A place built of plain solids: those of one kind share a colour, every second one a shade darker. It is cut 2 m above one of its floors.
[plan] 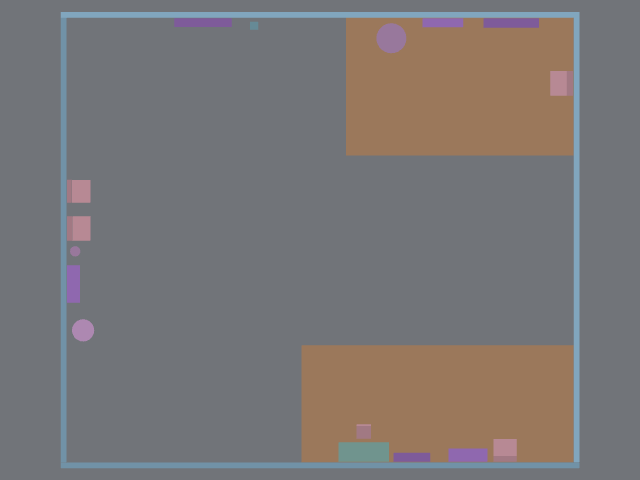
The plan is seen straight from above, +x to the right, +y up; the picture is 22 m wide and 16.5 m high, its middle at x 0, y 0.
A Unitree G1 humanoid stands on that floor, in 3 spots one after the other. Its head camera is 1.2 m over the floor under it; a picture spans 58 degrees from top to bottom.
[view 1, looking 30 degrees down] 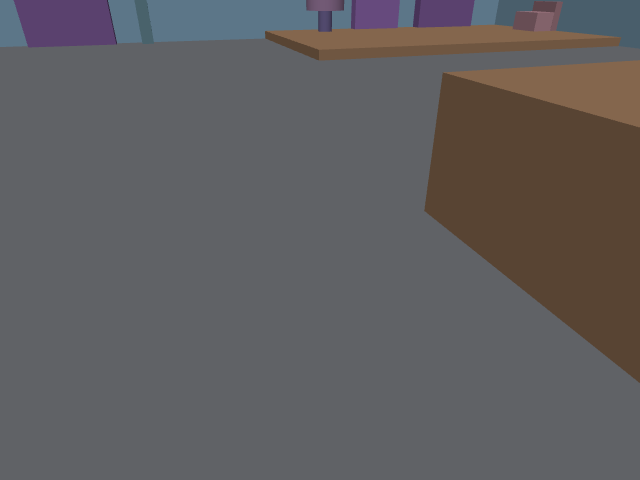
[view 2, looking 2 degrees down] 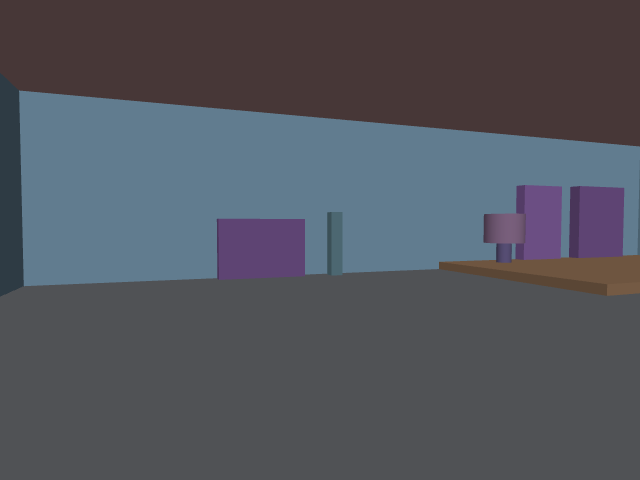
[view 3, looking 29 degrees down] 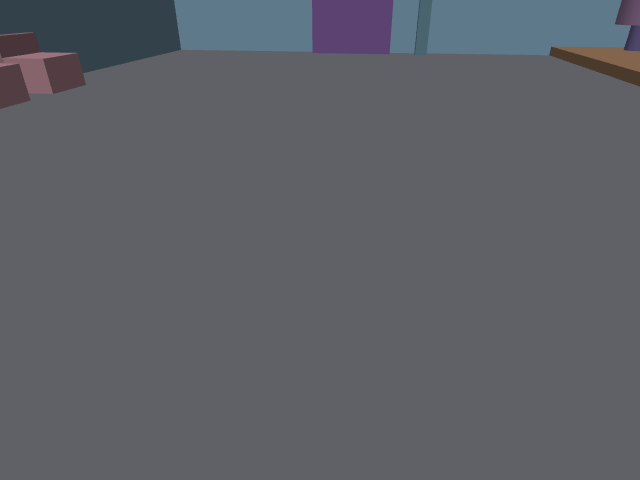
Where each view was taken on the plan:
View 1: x -2.05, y -5.72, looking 71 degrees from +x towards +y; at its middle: ground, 2.40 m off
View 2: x -6.15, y -2.28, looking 70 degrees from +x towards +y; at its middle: wall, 10.56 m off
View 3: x -3.12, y -4.67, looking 98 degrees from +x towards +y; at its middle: ground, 2.48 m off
